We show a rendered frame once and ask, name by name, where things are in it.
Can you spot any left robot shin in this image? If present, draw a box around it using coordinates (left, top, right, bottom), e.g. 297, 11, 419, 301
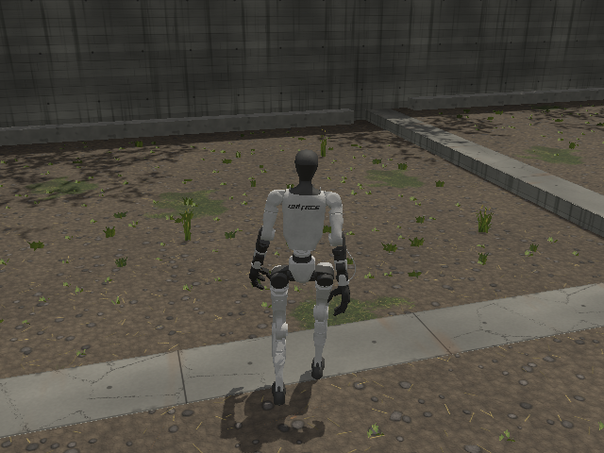
272, 323, 286, 392

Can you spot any left robot upper arm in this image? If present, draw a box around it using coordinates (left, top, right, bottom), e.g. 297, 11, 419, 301
260, 190, 285, 242

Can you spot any left robot hand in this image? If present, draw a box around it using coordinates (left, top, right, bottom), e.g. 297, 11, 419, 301
249, 266, 270, 290

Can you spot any right robot forearm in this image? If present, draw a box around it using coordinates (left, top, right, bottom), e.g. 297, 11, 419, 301
332, 232, 349, 286

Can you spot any right robot hand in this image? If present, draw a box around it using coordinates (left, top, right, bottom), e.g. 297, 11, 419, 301
327, 285, 350, 316

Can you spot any humanoid robot torso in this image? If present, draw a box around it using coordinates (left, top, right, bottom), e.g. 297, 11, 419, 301
282, 185, 327, 283

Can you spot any left robot forearm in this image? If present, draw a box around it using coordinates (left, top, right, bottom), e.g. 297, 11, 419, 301
251, 227, 270, 269

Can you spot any right robot upper arm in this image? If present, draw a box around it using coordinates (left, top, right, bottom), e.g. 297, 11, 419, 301
325, 191, 344, 246

